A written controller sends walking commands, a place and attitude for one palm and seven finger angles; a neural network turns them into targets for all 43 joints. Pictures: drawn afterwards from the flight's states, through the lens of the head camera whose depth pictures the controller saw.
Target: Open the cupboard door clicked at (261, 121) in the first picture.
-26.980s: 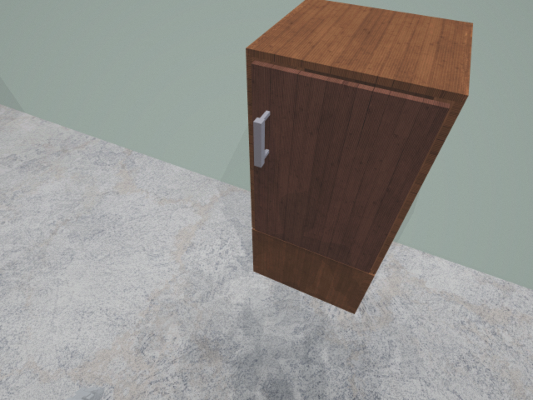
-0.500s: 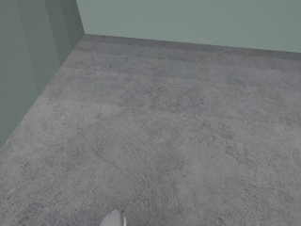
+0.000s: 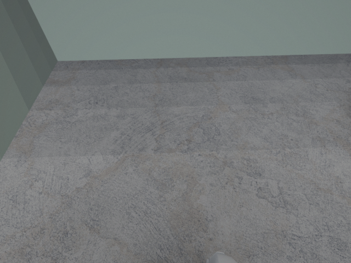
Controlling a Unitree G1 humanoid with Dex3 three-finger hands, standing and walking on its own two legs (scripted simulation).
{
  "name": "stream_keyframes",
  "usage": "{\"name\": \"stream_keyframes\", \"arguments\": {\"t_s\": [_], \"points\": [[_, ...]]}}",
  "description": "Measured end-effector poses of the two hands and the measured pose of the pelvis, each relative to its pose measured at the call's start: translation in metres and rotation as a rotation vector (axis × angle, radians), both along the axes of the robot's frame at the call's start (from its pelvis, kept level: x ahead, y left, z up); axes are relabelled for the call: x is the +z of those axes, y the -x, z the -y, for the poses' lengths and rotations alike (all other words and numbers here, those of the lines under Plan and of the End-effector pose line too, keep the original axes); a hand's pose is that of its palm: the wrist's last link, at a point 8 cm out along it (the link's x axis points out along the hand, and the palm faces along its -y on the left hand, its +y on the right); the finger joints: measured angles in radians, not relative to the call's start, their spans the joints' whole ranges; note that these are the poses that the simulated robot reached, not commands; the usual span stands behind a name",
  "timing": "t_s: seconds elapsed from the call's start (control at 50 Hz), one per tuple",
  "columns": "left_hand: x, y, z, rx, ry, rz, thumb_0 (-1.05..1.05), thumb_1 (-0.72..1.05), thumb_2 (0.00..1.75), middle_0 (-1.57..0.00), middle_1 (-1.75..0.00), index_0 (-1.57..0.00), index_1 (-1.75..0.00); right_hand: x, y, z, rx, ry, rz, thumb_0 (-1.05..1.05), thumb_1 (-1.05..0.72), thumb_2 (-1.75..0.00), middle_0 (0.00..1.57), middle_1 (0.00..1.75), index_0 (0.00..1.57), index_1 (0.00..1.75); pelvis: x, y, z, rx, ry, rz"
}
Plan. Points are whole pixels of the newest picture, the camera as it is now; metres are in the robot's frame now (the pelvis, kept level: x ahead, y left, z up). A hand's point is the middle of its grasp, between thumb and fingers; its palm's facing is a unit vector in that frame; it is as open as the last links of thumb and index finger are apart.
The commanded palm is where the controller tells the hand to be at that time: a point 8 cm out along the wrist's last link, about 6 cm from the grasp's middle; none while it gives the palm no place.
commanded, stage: turn to face it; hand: left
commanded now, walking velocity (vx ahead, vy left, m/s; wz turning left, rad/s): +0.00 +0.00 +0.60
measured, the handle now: out of the picture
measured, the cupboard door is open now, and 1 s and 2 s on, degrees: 46 46 46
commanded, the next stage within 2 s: none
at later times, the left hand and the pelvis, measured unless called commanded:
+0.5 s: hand (108, 254) +0.17 +0.20 -0.19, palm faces +0.25 -0.95 -0.18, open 7.3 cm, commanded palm none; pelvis +0.13 +0.00 -0.02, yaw +14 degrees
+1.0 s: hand out of the picture +0.12 +0.15 -0.16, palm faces +0.52 -0.81 -0.26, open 7.4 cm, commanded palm none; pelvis +0.17 -0.05 +0.00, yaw +33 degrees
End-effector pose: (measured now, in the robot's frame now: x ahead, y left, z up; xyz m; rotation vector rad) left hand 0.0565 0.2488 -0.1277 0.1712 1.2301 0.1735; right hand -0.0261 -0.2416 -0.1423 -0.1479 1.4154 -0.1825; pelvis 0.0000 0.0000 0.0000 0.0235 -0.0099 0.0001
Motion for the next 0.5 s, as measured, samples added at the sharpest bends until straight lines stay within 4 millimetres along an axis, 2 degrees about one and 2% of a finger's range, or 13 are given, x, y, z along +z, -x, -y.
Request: {"name": "stream_keyframes", "arguments": {"t_s": [0.04,0.08,0.12,0.16,0.24,0.34,0.4,0.44,0.5], "points": [[-0.002,-0.038,0.004,-0.039,-0.03,0.041,0.01,0.93,0.9,-0.2,-0.3,-0.2,-0.3,-0.01,0.004,0.008,-0.03,-0.013,-0.055,0.0,-0.92,-0.9,0.2,0.3,0.2,0.3,-0.009,-0.021,0.011,-0.003,-0.008,0.001],[-0.006,-0.066,0.01,-0.048,-0.053,0.09,0.01,0.92,0.9,-0.2,-0.3,-0.2,-0.3,-0.018,0.001,0.014,-0.044,-0.026,-0.109,0.01,-0.92,-0.9,0.2,0.3,0.2,0.3,-0.017,-0.037,0.02,0.007,-0.009,0.002],[-0.003,-0.083,0.018,-0.043,-0.051,0.11,0.01,0.92,0.9,-0.2,-0.3,-0.2,-0.3,-0.018,-0.012,0.018,-0.044,-0.027,-0.136,0.01,-0.92,-0.9,0.2,0.3,0.2,0.3,-0.015,-0.049,0.023,0.025,0.003,0.011],[-0.001,-0.092,0.026,-0.028,-0.038,0.108,0.01,0.92,0.89,-0.2,-0.3,-0.2,-0.3,-0.013,-0.034,0.019,-0.033,-0.025,-0.128,0.01,-0.91,-0.9,0.2,0.3,0.2,0.3,-0.009,-0.061,0.025,0.047,0.009,0.012],[-0.003,-0.101,0.041,0.024,0.012,0.091,0.0,0.92,0.89,-0.2,-0.3,-0.2,-0.3,-0.001,-0.091,0.013,0.013,-0.03,-0.06,0.01,-0.91,-0.9,0.2,0.3,0.19,0.3,0.001,-0.083,0.026,0.096,0.015,0.001],[-0.014,-0.108,0.03,0.111,0.039,0.095,-0.01,0.94,0.89,-0.2,-0.3,-0.2,-0.3,0.004,-0.166,-0.003,0.12,-0.025,0.031,0.01,-0.91,-0.9,0.2,0.3,0.2,0.3,-0.002,-0.106,0.018,0.16,0.032,0.001],[-0.033,-0.104,0.018,0.166,0.061,0.077,-0.01,0.93,0.89,-0.2,-0.3,-0.2,-0.3,-0.001,-0.208,-0.006,0.185,0.014,0.088,0.02,-0.93,-0.9,0.2,0.3,0.2,0.3,-0.016,-0.12,0.005,0.194,0.059,0.0],[-0.04,-0.1,0.009,0.186,0.057,0.038,0.0,0.92,0.89,-0.2,-0.3,-0.2,-0.3,0.0,-0.231,-0.009,0.214,0.035,0.123,0.02,-0.93,-0.9,0.2,0.3,0.2,0.3,-0.02,-0.125,0.002,0.211,0.053,-0.009],[-0.037,-0.096,0.0,0.213,0.043,0.001,0.0,0.92,0.89,-0.2,-0.3,-0.2,-0.3,0.008,-0.257,-0.01,0.255,0.055,0.159,0.01,-0.92,-0.9,0.2,0.3,0.2,0.3,-0.016,-0.131,0.001,0.237,0.054,-0.028]]}}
